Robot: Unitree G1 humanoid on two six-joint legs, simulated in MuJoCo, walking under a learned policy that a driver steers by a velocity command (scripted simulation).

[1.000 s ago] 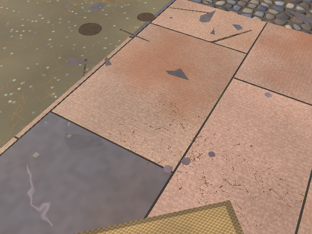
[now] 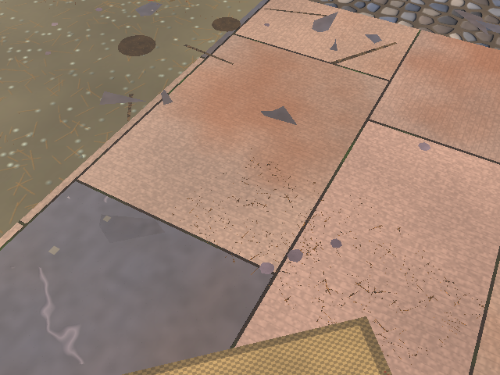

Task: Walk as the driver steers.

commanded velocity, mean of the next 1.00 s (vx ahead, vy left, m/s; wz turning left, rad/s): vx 0.03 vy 0.00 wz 0.00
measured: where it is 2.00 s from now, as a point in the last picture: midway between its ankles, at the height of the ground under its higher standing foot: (265, 351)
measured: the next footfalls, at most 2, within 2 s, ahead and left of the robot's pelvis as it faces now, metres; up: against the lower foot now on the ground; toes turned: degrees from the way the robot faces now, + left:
left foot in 1.54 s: +0.46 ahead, +0.12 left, +0.00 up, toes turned +3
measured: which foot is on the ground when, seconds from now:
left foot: down 0.00-1.00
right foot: down 0.00-1.00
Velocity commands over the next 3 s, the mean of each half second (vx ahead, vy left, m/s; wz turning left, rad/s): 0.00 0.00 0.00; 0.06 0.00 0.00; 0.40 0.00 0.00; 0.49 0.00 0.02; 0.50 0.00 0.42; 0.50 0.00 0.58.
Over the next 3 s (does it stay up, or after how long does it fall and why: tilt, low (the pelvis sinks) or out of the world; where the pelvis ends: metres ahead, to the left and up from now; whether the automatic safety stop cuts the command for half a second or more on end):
stays up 1.05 0.15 0.01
